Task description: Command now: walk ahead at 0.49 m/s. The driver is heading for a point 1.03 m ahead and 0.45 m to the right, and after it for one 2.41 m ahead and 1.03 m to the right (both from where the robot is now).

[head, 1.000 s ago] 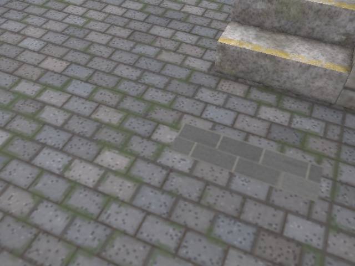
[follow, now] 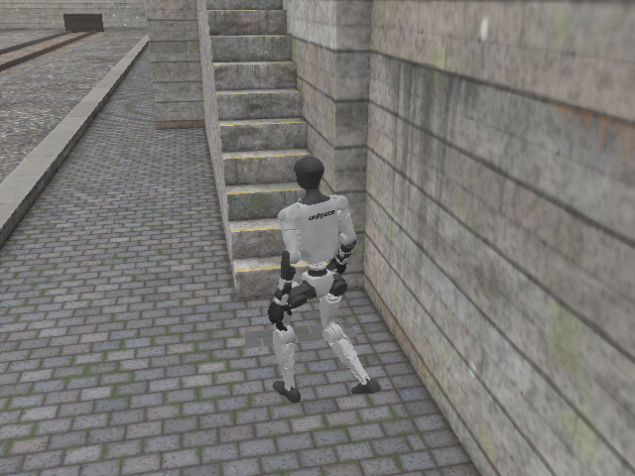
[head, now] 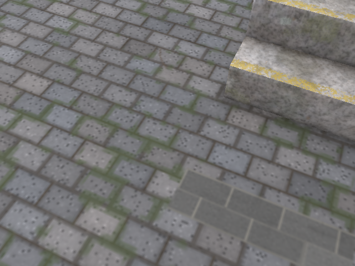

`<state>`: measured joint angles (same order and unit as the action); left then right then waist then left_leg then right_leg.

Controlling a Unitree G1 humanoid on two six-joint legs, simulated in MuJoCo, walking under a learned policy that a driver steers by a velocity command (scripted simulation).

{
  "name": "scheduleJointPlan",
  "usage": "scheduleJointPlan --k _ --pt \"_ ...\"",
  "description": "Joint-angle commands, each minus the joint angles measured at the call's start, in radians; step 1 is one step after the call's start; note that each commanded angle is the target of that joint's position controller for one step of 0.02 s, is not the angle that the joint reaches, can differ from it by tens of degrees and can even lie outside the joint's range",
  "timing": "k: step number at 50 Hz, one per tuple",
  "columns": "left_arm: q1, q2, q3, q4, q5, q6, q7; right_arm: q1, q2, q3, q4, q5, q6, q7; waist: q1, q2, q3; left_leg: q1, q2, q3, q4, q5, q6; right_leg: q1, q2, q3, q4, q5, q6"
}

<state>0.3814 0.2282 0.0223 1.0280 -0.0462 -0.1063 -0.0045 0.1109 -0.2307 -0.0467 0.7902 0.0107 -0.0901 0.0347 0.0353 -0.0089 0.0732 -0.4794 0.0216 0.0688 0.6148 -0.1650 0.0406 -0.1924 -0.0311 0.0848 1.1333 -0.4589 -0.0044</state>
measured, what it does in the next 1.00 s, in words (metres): walks ahead, turning right: right foot, then left foot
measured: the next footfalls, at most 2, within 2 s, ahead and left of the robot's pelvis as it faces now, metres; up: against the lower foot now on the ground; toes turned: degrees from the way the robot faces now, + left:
right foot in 0.50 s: +0.46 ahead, -0.13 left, +0.00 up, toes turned -14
left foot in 1.00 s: +0.80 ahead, -0.06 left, +0.00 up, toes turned -34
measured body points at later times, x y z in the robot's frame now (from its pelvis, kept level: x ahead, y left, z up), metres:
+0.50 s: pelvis +0.30 -0.03 -0.01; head +0.33 -0.05 +0.44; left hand +0.52 +0.17 -0.11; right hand +0.25 -0.29 -0.15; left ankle +0.11 +0.10 -0.70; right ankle +0.42 -0.12 -0.72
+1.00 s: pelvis +0.59 -0.09 +0.01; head +0.61 -0.11 +0.46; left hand +0.76 +0.16 -0.10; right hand +0.69 -0.41 -0.07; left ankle +0.77 -0.04 -0.72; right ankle +0.43 -0.12 -0.72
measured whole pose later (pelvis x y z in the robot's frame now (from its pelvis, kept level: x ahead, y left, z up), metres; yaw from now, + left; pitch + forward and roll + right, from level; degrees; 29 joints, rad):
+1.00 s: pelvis +0.59 -0.09 +0.01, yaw -30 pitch +3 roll +0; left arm 0.40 0.30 0.08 0.75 -0.02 -0.04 0.02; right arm 0.02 -0.28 -0.03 0.72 0.00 -0.14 0.02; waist 0.08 0.03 -0.01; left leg -0.45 -0.02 -0.08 0.42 -0.02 0.00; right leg -0.06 0.12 0.26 0.49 -0.44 -0.08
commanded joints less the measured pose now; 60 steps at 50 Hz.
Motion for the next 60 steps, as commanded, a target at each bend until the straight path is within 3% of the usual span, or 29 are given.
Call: scheduleJointPlan --k 1,4,6,10,14,18,20,22,24,25,26,27,28,29,30,32,35,39,44,47,49,50,51,52,53,54,56,57,60 --pt "-0.057 0.088 0.019 -0.110 0.007 -0.037 0.011 0.165 -0.092 -0.024 0.028 -0.014 -0.022 0.008 -0.074 0.028 -0.171 0.492 0.274 -0.417 -0.359 0.097 0.165 -0.479 -0.080 0.010 0.171 0.122 -0.053" --pt "0.014 0.025 0.024 -0.104 0.017 0.010 0.005 0.150 -0.060 -0.019 0.078 -0.021 -0.037 0.005 -0.009 0.078 -0.122 0.358 0.220 -0.244 -0.447 0.171 0.171 -0.361 -0.126 0.021 0.078 0.199 -0.072" --pt "-0.011 0.029 0.034 -0.123 0.012 0.030 0.008 0.166 -0.073 -0.022 0.106 -0.022 -0.037 -0.004 -0.001 0.069 -0.069 0.336 0.220 -0.180 -0.493 0.187 0.175 -0.416 -0.129 0.029 0.042 0.265 -0.070" --pt "-0.157 0.065 0.051 -0.185 0.013 0.037 0.013 0.210 -0.087 -0.019 0.147 -0.025 -0.031 -0.030 -0.026 0.067 0.038 0.327 0.209 -0.065 -0.553 0.154 0.148 -0.561 -0.073 0.073 -0.126 0.457 -0.050" --pt "-0.265 0.060 0.049 -0.227 0.024 0.028 -0.019 0.214 -0.127 -0.019 0.153 -0.024 -0.033 -0.058 -0.045 0.049 0.061 0.346 0.194 0.056 -0.575 0.187 0.117 -0.501 -0.048 -0.025 -0.353 0.642 -0.039" --pt "-0.378 0.029 0.034 -0.290 0.029 0.032 -0.058 0.288 -0.147 -0.021 0.182 -0.010 -0.007 -0.068 -0.097 0.023 0.094 0.533 0.239 0.117 -0.508 0.274 0.104 -0.555 -0.048 -0.089 -0.494 0.587 -0.065" --pt "-0.386 0.041 0.039 -0.325 0.027 0.034 -0.078 0.284 -0.170 -0.029 0.176 -0.005 0.014 -0.068 -0.085 0.042 0.073 0.614 0.265 0.134 -0.417 0.500 0.095 -0.539 -0.023 -0.136 -0.519 0.471 -0.095" --pt "-0.323 0.082 0.058 -0.342 0.023 0.037 -0.078 0.250 -0.203 -0.036 0.153 -0.008 0.030 -0.072 -0.042 0.091 -0.011 0.651 0.267 0.153 -0.244 0.866 0.075 -0.427 0.040 -0.206 -0.499 0.353 -0.129" --pt "-0.049 0.184 0.109 -0.292 0.019 0.039 -0.065 0.201 -0.220 -0.038 0.126 -0.005 0.044 -0.076 0.105 0.098 -0.168 0.537 0.217 0.169 0.144 0.944 0.036 -0.052 0.118 -0.204 -0.566 0.352 -0.187" --pt "0.075 0.284 0.139 -0.276 0.023 0.049 -0.036 0.217 -0.190 -0.024 0.094 -0.019 0.031 -0.072 0.132 -0.060 -0.275 0.279 0.151 0.165 0.482 0.551 -0.005 0.243 -0.042 0.077 -0.592 0.363 -0.251" --pt "0.024 0.339 0.143 -0.314 0.028 0.041 -0.032 0.311 -0.036 0.021 0.052 -0.024 -0.009 -0.048 0.004 -0.267 -0.387 -0.155 -0.105 -0.001 0.859 -0.378 -0.063 0.560 -0.294 0.710 -0.749 0.253 -0.473" --pt "0.054 0.251 0.119 -0.302 0.037 0.032 -0.036 0.199 -0.139 0.002 0.025 0.011 -0.060 -0.027 0.072 -0.144 -0.439 -0.253 -0.059 -0.210 0.906 -0.368 -0.024 0.573 -0.297 0.768 -0.848 0.203 -0.442" --pt "0.025 0.198 0.104 -0.304 0.043 0.024 -0.033 0.120 -0.163 -0.004 -0.007 0.040 -0.077 -0.020 0.061 -0.096 -0.306 -0.293 -0.009 -0.200 0.854 -0.294 0.007 0.465 -0.261 0.598 -0.841 0.240 -0.379" --pt "-0.050 0.167 0.093 -0.318 0.037 0.019 -0.036 0.092 -0.153 -0.003 -0.010 0.027 -0.081 -0.026 0.009 0.038 -0.201 -0.260 0.039 -0.188 0.745 -0.222 0.010 0.289 -0.214 0.462 -0.851 0.359 -0.341" --pt "-0.114 0.133 0.081 -0.339 0.036 0.017 -0.036 0.092 -0.166 -0.014 0.000 0.008 -0.069 -0.034 -0.026 0.064 -0.169 -0.193 0.075 -0.179 0.650 -0.185 0.004 0.171 -0.171 0.364 -0.860 0.445 -0.308" --pt "-0.149 0.139 0.077 -0.362 0.042 0.019 -0.029 0.123 -0.162 -0.021 -0.005 -0.010 -0.038 -0.033 -0.068 0.033 -0.137 -0.111 0.099 -0.173 0.560 -0.151 -0.024 0.041 -0.129 0.305 -0.898 0.521 -0.304" --pt "-0.101 0.189 0.087 -0.360 0.036 0.018 -0.007 0.065 -0.129 -0.013 -0.037 -0.033 -0.015 -0.042 -0.058 0.011 -0.105 -0.120 0.090 -0.138 0.398 -0.066 -0.083 -0.040 -0.103 0.230 -0.918 0.608 -0.311" --pt "-0.033 0.210 0.090 -0.350 0.024 0.034 0.021 -0.097 -0.115 -0.004 -0.088 -0.020 -0.019 -0.045 0.005 -0.042 -0.082 -0.132 0.036 -0.140 0.086 0.164 -0.110 -0.023 -0.055 0.208 -0.909 0.442 -0.249" --pt "0.007 0.210 0.089 -0.334 0.021 0.046 0.025 -0.209 -0.134 -0.006 -0.139 -0.007 -0.040 -0.027 0.044 -0.088 -0.071 -0.073 -0.017 -0.154 -0.109 0.238 -0.091 0.038 -0.069 0.278 -0.842 0.366 -0.203" --pt "-0.007 0.208 0.089 -0.332 0.019 0.055 0.031 -0.189 -0.164 -0.019 -0.142 -0.005 -0.059 -0.015 0.024 -0.115 -0.071 -0.019 -0.030 -0.169 -0.165 0.154 -0.060 0.101 -0.094 0.350 -0.760 0.389 -0.184" --pt "-0.033 0.189 0.082 -0.339 0.022 0.061 0.031 -0.078 -0.191 -0.037 -0.116 -0.008 -0.070 -0.020 -0.037 -0.132 -0.109 0.140 -0.034 -0.141 -0.216 0.124 -0.019 0.093 -0.066 0.355 -0.658 0.484 -0.153" --pt "-0.052 0.146 0.065 -0.352 0.031 0.059 0.027 0.042 -0.226 -0.051 -0.098 -0.022 -0.075 -0.027 -0.097 -0.107 -0.208 0.355 0.045 -0.193 -0.192 0.130 0.030 0.022 -0.018 0.306 -0.493 0.497 -0.121" --pt "-0.017 0.110 0.049 -0.376 0.039 0.053 0.020 0.204 -0.310 -0.076 -0.082 -0.044 -0.074 -0.034 -0.130 0.046 -0.352 0.718 0.233 -0.439 -0.169 0.084 0.130 -0.250 0.095 0.191 -0.183 0.303 -0.052" --pt "0.100 0.099 0.036 -0.390 0.017 0.043 0.015 0.271 -0.322 -0.086 -0.045 -0.025 -0.057 -0.024 -0.086 0.351 -0.443 0.906 0.392 -0.817 -0.258 -0.138 0.228 -0.512 0.133 0.116 0.056 -0.156 -0.022" --pt "0.066 0.197 0.053 -0.362 0.003 0.046 0.015 0.236 -0.227 -0.064 -0.067 -0.006 -0.050 -0.024 -0.107 0.229 -0.331 0.815 0.379 -0.791 -0.291 -0.320 0.194 -0.602 0.048 0.131 0.177 -0.081 -0.008" --pt "-0.031 0.237 0.064 -0.374 0.010 0.051 0.014 0.181 -0.183 -0.052 -0.081 -0.004 -0.040 -0.029 -0.121 0.130 -0.198 0.665 0.340 -0.631 -0.313 -0.258 0.155 -0.611 0.017 0.088 0.199 0.009 0.000" --pt "-0.121 0.223 0.069 -0.406 0.037 0.055 0.014 0.089 -0.153 -0.034 -0.083 -0.034 -0.037 -0.033 -0.081 0.068 -0.078 0.428 0.270 -0.428 -0.374 0.010 0.144 -0.524 -0.047 0.061 0.131 0.110 0.006" --pt "-0.116 0.193 0.064 -0.410 0.032 0.062 0.014 0.077 -0.154 -0.031 -0.072 -0.044 -0.043 -0.030 -0.059 0.098 -0.065 0.369 0.245 -0.352 -0.395 0.089 0.139 -0.478 -0.064 0.046 0.104 0.124 0.004" --pt "-0.117 0.141 0.049 -0.434 0.025 0.082 0.014 0.073 -0.177 -0.040 -0.043 -0.025 -0.054 -0.021 -0.043 0.103 -0.067 0.328 0.224 -0.207 -0.438 0.228 0.158 -0.462 -0.087 0.007 0.014 0.155 0.017"
Over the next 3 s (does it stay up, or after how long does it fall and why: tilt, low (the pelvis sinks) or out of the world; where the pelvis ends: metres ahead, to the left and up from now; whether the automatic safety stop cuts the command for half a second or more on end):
stays up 0.82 -0.28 0.01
